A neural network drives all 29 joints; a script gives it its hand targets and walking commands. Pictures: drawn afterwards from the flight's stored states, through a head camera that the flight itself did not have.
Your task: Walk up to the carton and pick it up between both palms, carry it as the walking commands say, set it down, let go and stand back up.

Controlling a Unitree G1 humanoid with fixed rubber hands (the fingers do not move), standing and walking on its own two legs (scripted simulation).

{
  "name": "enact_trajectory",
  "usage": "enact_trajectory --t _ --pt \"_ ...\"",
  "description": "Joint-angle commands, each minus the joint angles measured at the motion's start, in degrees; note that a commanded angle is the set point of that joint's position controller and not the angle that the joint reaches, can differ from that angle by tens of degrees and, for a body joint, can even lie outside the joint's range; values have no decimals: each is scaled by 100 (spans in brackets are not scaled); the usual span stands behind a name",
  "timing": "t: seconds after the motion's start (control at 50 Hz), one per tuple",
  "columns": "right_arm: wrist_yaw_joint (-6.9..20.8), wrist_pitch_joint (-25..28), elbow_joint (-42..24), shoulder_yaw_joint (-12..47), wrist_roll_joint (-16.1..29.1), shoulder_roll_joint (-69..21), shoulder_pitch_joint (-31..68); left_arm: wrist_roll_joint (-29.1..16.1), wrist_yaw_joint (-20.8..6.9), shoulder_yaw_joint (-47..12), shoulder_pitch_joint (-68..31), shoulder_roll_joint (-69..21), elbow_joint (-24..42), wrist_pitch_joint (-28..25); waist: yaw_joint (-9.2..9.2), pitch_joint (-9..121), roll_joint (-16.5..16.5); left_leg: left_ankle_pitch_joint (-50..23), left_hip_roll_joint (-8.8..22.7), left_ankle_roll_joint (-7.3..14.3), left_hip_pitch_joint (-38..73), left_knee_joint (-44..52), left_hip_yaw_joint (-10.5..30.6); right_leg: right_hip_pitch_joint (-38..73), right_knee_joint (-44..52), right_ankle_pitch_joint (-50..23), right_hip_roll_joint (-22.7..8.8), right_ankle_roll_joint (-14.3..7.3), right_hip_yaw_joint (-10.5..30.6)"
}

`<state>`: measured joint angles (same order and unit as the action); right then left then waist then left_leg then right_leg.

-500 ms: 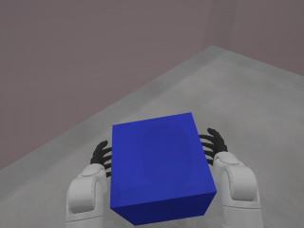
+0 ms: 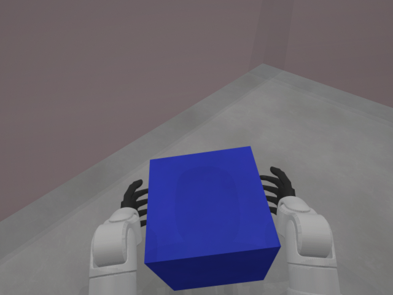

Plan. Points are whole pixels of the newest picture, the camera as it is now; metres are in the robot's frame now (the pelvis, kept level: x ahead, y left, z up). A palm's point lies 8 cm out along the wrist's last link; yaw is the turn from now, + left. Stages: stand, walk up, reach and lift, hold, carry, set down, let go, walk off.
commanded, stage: carry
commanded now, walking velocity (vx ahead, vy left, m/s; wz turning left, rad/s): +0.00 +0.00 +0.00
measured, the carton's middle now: (209, 223) +0.30 -0.01 -0.01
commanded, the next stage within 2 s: hold in 1.66 s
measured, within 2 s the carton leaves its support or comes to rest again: neither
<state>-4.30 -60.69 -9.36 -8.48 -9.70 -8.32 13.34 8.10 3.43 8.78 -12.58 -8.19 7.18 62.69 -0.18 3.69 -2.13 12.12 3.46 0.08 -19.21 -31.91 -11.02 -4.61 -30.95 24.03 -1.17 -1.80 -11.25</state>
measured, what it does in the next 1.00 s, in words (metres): shifts its weight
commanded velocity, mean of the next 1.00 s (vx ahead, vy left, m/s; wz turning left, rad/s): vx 0.00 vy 0.00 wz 0.00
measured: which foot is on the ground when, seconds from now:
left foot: down 0.00-1.00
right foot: down 0.00-1.00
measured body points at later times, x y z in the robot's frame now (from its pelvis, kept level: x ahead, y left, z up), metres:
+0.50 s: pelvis -0.04 +0.00 -0.01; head -0.04 +0.00 +0.44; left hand +0.25 +0.15 +0.04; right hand +0.26 -0.15 +0.06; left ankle +0.02 +0.12 -0.73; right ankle -0.13 -0.04 -0.73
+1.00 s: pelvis -0.07 +0.00 -0.01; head -0.08 +0.00 +0.44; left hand +0.22 +0.14 +0.03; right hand +0.23 -0.16 +0.05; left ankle +0.02 +0.12 -0.73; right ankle -0.13 -0.04 -0.73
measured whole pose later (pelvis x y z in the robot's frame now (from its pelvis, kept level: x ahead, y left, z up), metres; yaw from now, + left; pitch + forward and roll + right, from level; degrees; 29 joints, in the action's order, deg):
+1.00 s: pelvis -0.07 +0.00 -0.01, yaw -1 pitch +0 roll +1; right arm -2.8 -51.4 -0.3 -9.0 -11.4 -8.3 13.4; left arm 10.5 2.5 8.5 -11.0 -7.9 -0.8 53.0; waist -0.4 2.0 -1.5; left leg 8.1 5.8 0.2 -22.1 -31.0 -11.6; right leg -8.5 -32.8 24.7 -0.2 -5.1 -13.9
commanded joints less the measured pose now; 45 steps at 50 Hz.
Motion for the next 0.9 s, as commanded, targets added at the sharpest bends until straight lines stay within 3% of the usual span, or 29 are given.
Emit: enact_trajectory --t 0.0,0.14,0.24,0.28,0.34,0.42,0.52,0.68,0.88 --pt "1333 -58 -118 3496 1890 -4953 2121 -1831 -1076 -3421 -2783 -4991 480 -158 78 1629 52 -2862 414 153 1004 -171 276 268 227 -5019 -913 117 390" --pt "1328 20 -41 3424 1788 -4943 2082 -1830 -1091 -3426 -2789 -4995 409 -245 56 1548 -117 -2394 357 149 806 -193 178 349 144 -5724 -1042 75 331" --pt "1329 79 -79 3451 1817 -4955 2090 -1813 -1084 -3452 -2751 -5012 468 -309 58 1736 78 -2812 499 187 1052 -144 273 188 171 -4567 -942 15 285" --pt "1342 117 -6 3416 1775 -4919 2050 -1751 -1080 -3416 -2696 -4975 413 -339 68 1699 96 -2588 516 173 905 -125 277 278 241 -4352 -944 -23 286" --pt "1374 207 131 3359 1676 -4872 1985 -1665 -1080 -3348 -2622 -4930 288 -428 58 1544 -55 -2018 479 145 605 -100 219 347 267 -4633 -1038 -87 287" --pt "1381 306 -12 3369 1730 -4856 2223 -1681 -1088 -3388 -2770 -4977 364 -534 36 1496 89 -1932 536 130 762 23 271 19 323 -3612 -957 -162 270" --pt "1397 454 434 3137 1536 -4735 2073 -1458 -1081 -3170 -2635 -4819 17 -689 23 1355 137 -1459 567 96 735 174 321 -210 495 -2661 -923 -217 349" --pt "1399 697 636 3063 1464 -4744 2150 -1397 -1105 -3165 -2779 -4811 -105 -939 -6 1098 150 -1011 557 35 606 273 337 -462 658 -2143 -938 -252 462" --pt "1396 897 727 3052 1421 -4748 2092 -1301 -1108 -3134 -2697 -4790 -220 -1145 -9 1169 131 -1131 543 -5 531 219 288 -413 574 -2465 -957 -211 492"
